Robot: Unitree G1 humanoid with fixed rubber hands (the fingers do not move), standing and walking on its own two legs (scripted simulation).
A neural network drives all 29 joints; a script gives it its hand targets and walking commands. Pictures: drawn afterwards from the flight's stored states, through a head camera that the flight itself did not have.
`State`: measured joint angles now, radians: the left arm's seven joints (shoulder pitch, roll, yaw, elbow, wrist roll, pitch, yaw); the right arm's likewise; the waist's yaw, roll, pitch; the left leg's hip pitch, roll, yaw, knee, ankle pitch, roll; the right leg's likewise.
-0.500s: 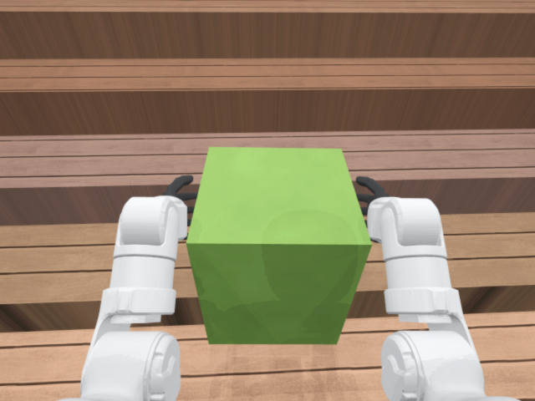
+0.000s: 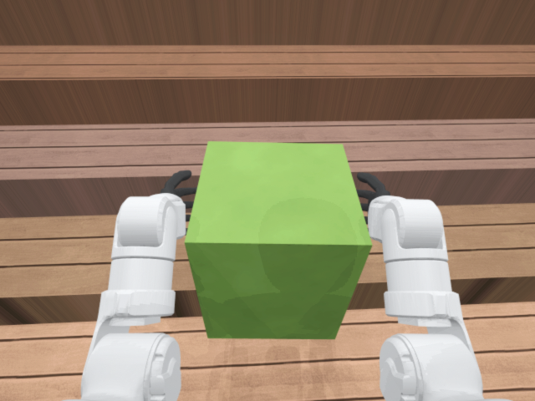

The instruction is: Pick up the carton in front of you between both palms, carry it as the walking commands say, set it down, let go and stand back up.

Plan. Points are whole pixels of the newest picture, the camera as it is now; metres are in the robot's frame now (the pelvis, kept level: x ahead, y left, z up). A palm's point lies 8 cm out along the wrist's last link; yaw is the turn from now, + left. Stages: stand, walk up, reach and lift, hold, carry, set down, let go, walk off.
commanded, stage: carry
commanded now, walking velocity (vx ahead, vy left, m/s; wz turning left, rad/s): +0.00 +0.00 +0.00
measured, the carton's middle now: (273, 243) +0.35 +0.00 +0.06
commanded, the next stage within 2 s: none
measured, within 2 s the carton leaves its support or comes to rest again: neither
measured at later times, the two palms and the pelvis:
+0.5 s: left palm (161, 210) +0.35 +0.16 +0.13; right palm (368, 211) +0.35 -0.13 +0.13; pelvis +0.01 +0.01 +0.00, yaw +0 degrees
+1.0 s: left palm (154, 209) +0.35 +0.18 +0.13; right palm (360, 211) +0.35 -0.12 +0.13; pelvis +0.01 +0.02 +0.00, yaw +0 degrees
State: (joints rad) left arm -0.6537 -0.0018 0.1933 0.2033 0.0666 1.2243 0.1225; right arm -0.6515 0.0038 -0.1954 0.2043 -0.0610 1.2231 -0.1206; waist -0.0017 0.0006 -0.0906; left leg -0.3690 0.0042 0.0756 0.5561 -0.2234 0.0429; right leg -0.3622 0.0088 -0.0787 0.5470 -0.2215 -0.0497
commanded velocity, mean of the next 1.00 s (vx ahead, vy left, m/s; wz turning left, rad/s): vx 0.00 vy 0.00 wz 0.00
